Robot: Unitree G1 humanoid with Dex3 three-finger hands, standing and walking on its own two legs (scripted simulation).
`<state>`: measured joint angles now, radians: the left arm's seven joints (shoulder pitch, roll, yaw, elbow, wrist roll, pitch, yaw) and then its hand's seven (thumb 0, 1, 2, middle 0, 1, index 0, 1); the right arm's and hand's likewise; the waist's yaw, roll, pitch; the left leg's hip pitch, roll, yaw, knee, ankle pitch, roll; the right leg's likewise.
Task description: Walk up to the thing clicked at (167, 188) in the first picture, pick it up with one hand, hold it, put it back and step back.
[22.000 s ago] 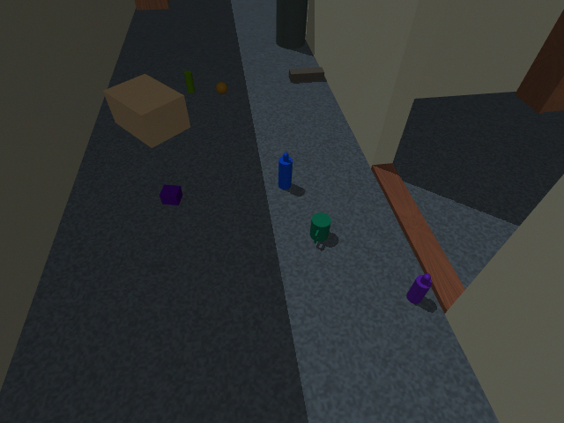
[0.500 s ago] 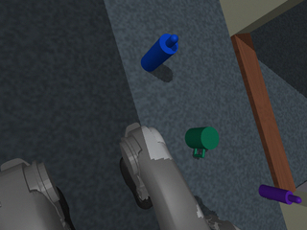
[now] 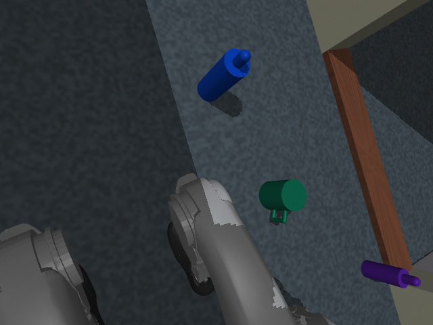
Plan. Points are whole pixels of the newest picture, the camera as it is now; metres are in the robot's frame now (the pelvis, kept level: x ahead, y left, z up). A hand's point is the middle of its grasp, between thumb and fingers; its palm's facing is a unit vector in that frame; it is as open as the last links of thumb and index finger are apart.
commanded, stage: rise first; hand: left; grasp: from above
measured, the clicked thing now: out of the picture +0.48 +0.33 -0.31
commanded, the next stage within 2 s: none
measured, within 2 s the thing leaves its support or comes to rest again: neither
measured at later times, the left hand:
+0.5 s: hand out of the picture +0.44 +0.35 -0.20, palm faces +0.01 -0.43 -0.90, open 14.4 cm
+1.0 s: hand out of the picture +0.44 +0.36 -0.20, palm faces +0.00 -0.43 -0.90, open 14.4 cm
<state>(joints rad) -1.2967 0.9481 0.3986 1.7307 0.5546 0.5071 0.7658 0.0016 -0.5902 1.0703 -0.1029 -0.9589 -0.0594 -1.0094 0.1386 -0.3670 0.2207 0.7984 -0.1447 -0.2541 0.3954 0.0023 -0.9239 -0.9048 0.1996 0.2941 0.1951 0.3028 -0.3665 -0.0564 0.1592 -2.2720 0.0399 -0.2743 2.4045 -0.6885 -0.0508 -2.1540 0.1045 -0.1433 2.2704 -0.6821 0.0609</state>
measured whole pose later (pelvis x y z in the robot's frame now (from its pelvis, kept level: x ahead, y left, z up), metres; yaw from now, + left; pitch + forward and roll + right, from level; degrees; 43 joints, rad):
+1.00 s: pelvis +0.00 +0.00 +0.00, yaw +0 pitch +30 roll -13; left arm -1.30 0.97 0.40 1.72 0.55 0.50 0.77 0.00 -0.59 1.07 -0.10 -0.96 -0.06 -1.01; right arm 0.13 -0.37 0.24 0.79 -0.15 -0.27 0.39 0.00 -0.92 -0.91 0.20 0.29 0.20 0.30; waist -0.38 -0.07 0.18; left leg -2.27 0.04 -0.28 2.40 -0.69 -0.05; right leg -2.15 0.10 -0.15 2.26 -0.68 0.06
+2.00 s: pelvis +0.00 +0.00 +0.00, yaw -1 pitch +31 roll -13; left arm -1.33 0.99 0.40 1.73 0.56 0.51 0.78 0.00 -0.59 1.07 -0.10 -0.96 -0.06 -1.01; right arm 0.14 -0.37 0.25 0.77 -0.15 -0.26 0.40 0.00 -0.92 -0.90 0.20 0.29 0.20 0.30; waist -0.39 -0.07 0.18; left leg -2.26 0.04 -0.29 2.40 -0.70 -0.05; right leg -2.14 0.10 -0.16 2.25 -0.68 0.06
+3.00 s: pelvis +0.00 +0.00 +0.00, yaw -1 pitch +30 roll -13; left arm -1.34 1.01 0.39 1.74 0.57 0.51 0.78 0.00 -0.59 1.06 -0.10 -0.96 -0.06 -1.01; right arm 0.14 -0.38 0.25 0.77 -0.16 -0.26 0.40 0.00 -0.92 -0.90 0.20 0.29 0.20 0.30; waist -0.40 -0.07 0.19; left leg -2.26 0.04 -0.29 2.39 -0.69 -0.05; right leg -2.14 0.10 -0.16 2.25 -0.67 0.06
